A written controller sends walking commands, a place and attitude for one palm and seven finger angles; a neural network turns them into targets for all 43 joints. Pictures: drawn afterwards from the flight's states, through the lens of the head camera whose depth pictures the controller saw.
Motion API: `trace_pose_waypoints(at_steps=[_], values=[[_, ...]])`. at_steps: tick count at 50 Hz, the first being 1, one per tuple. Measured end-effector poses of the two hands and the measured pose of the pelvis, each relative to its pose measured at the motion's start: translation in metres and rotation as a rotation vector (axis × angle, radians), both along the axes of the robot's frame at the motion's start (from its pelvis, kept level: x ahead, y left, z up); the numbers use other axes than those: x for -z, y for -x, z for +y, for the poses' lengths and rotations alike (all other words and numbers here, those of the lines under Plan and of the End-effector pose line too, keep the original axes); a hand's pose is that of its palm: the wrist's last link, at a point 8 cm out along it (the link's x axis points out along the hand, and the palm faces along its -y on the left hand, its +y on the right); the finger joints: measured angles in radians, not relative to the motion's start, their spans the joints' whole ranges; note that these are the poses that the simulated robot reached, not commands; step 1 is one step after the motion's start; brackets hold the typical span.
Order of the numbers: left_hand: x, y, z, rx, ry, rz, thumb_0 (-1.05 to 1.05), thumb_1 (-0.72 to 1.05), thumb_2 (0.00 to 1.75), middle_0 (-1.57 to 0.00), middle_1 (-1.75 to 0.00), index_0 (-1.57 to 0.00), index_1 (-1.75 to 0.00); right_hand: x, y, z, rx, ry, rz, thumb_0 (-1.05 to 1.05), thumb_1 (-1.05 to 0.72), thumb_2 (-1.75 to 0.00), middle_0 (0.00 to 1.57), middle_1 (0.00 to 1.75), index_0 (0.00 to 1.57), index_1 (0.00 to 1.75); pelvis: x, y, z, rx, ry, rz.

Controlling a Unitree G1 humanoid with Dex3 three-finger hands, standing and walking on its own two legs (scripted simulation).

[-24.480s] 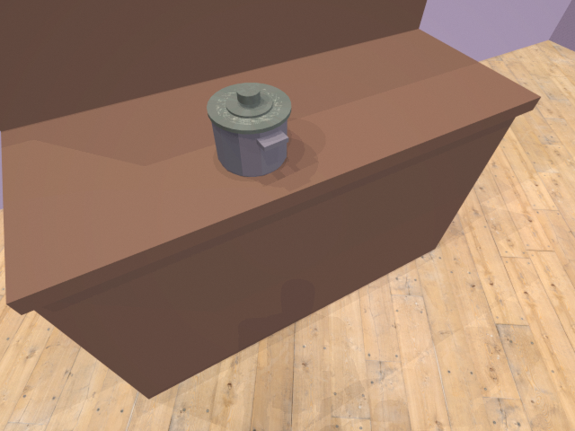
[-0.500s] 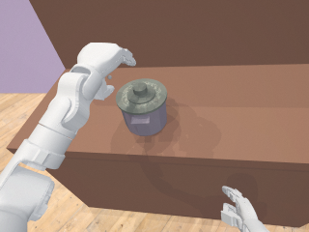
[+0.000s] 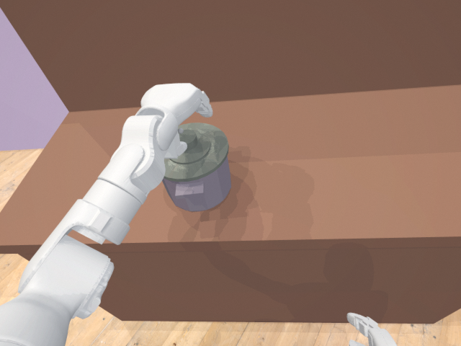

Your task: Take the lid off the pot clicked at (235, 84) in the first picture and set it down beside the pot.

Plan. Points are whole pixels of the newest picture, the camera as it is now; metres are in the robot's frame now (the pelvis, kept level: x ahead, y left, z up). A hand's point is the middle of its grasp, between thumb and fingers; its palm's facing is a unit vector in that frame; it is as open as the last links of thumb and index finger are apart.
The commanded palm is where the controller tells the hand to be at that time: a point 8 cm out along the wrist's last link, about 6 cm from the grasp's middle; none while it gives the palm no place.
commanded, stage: move the open hand above the knob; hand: left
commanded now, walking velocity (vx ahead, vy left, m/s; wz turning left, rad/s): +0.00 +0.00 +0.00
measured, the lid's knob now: (186, 140) +0.46 +0.09 +0.12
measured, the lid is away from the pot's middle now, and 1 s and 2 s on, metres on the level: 0.00 0.00 0.00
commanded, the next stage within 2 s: none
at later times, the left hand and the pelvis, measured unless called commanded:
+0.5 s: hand (159, 114) +0.44 +0.11 +0.20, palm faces -0.09 -0.06 -0.99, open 10.2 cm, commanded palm +0.40 +0.10 +0.26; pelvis +0.00 +0.00 +0.00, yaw +1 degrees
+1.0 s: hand (179, 130) +0.42 +0.08 +0.18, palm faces -0.11 +0.02 -0.99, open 10.2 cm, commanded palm +0.40 +0.10 +0.26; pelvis -0.01 +0.01 +0.00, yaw +1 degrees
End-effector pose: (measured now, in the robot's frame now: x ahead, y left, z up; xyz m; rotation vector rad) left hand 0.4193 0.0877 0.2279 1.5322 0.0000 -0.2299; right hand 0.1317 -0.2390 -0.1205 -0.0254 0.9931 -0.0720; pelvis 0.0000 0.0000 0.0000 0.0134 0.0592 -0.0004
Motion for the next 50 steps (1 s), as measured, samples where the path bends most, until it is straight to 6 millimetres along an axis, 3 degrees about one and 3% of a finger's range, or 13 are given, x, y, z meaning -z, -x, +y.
trace_pose_waypoints(at_steps=[4,8,12,16,21,24,26,32,36,40,43,47,50], values=[[-0.015,-0.002,-0.002,0.039,-0.016,-0.039,0.00,-0.36,1.57,-0.86,-0.08,-0.86,-0.08,-0.003,-0.012,-0.002,0.000,0.032,-0.043,0.01,-0.91,-0.90,0.20,0.30,0.19,0.29,0.000,-0.002,0.000,-0.002,-0.001,-0.012],[-0.034,-0.017,0.017,-0.072,0.045,-0.065,0.00,-0.36,1.57,-0.86,-0.08,-0.86,-0.08,-0.007,-0.023,0.001,-0.012,0.026,-0.064,0.01,-0.91,-0.90,0.19,0.30,0.19,0.29,-0.001,-0.003,-0.001,0.000,-0.004,0.000],[-0.018,-0.011,0.027,-0.113,0.030,-0.012,0.00,-0.36,1.57,-0.85,-0.08,-0.86,-0.08,-0.012,-0.035,0.007,-0.033,-0.005,-0.079,0.01,-0.91,-0.90,0.19,0.30,0.19,0.29,-0.001,-0.005,-0.001,-0.006,-0.002,0.007],[0.000,0.008,0.013,-0.016,-0.009,0.028,0.00,-0.36,1.57,-0.85,-0.08,-0.86,-0.08,-0.017,-0.052,0.013,-0.062,-0.005,-0.112,0.01,-0.91,-0.90,0.20,0.30,0.19,0.29,0.000,-0.004,0.001,-0.020,0.001,-0.008],[-0.024,0.006,0.013,0.006,-0.007,-0.046,0.00,-0.36,1.57,-0.86,-0.08,-0.87,-0.08,-0.022,-0.065,0.024,-0.092,0.009,-0.156,0.01,-0.91,-0.90,0.20,0.30,0.19,0.29,0.000,-0.001,0.004,-0.026,0.002,-0.014],[-0.033,-0.002,0.026,-0.074,0.029,-0.059,0.00,-0.36,1.57,-0.86,-0.08,-0.86,-0.08,-0.022,-0.063,0.030,-0.100,-0.006,-0.147,0.01,-0.91,-0.90,0.20,0.30,0.19,0.29,0.000,0.001,0.005,-0.024,0.001,-0.003],[-0.029,-0.002,0.030,-0.100,0.026,-0.046,0.00,-0.36,1.57,-0.86,-0.08,-0.86,-0.08,-0.021,-0.060,0.034,-0.103,-0.023,-0.134,0.01,-0.91,-0.90,0.20,0.30,0.19,0.29,0.000,0.002,0.005,-0.024,0.002,0.003],[-0.005,0.016,0.009,0.011,-0.024,0.007,0.00,-0.36,1.57,-0.86,-0.08,-0.86,-0.08,-0.016,-0.051,0.039,-0.105,-0.034,-0.107,0.01,-0.91,-0.90,0.20,0.30,0.19,0.29,0.001,0.005,0.009,-0.033,0.006,-0.011],[-0.023,0.012,0.003,0.045,-0.022,-0.048,0.00,-0.36,1.57,-0.86,-0.08,-0.86,-0.08,-0.013,-0.041,0.039,-0.090,-0.016,-0.108,0.01,-0.91,-0.90,0.20,0.30,0.19,0.29,0.001,0.007,0.011,-0.027,0.006,-0.017],[-0.038,0.002,0.014,-0.034,0.031,-0.084,0.00,-0.36,1.57,-0.86,-0.08,-0.86,-0.08,-0.009,-0.026,0.036,-0.073,-0.020,-0.075,0.01,-0.91,-0.90,0.20,0.30,0.19,0.29,0.000,0.008,0.011,-0.014,0.003,-0.007],[-0.026,0.001,0.018,-0.073,0.026,-0.046,0.00,-0.36,1.57,-0.85,-0.08,-0.86,-0.08,-0.006,-0.016,0.032,-0.062,-0.028,-0.040,0.01,-0.91,-0.90,0.20,0.30,0.19,0.29,0.000,0.009,0.011,-0.012,0.004,-0.003],[-0.004,0.010,0.007,-0.012,-0.008,0.003,0.00,-0.36,1.57,-0.85,-0.08,-0.86,-0.08,-0.005,-0.009,0.026,-0.047,-0.014,-0.029,0.01,-0.91,-0.90,0.20,0.30,0.19,0.29,0.000,0.011,0.010,-0.015,0.005,-0.012],[-0.011,0.014,-0.003,0.056,-0.036,-0.036,0.00,-0.36,1.57,-0.86,-0.08,-0.86,-0.08,-0.005,-0.009,0.022,-0.037,0.004,-0.054,0.01,-0.91,-0.90,0.20,0.30,0.19,0.29,0.000,0.011,0.010,-0.018,0.005,-0.018]])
